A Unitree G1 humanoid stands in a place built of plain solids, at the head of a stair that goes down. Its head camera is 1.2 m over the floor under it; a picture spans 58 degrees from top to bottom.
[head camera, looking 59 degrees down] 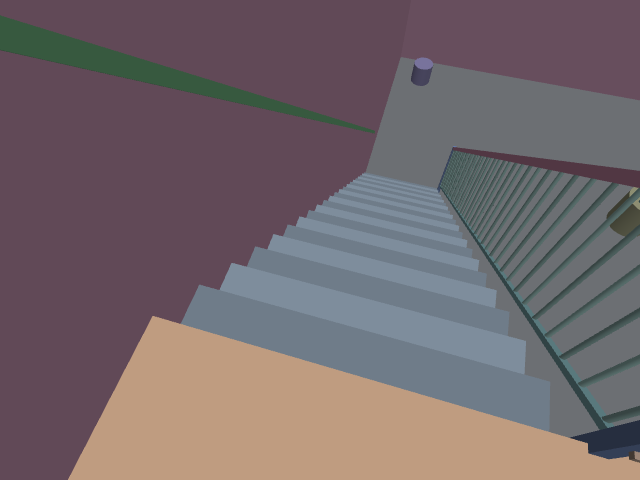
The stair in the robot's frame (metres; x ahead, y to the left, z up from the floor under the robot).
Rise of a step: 0.21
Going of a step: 0.21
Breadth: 1.21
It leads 16 degrees to the right of straight ahead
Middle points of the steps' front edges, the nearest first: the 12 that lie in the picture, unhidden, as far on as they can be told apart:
0.29 -0.09 0.00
0.49 -0.15 -0.21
0.69 -0.21 -0.42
0.89 -0.27 -0.62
1.09 -0.33 -0.83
1.29 -0.38 -1.04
1.49 -0.44 -1.25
1.69 -0.50 -1.46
1.89 -0.56 -1.66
2.09 -0.62 -1.87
2.29 -0.68 -2.08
2.49 -0.73 -2.29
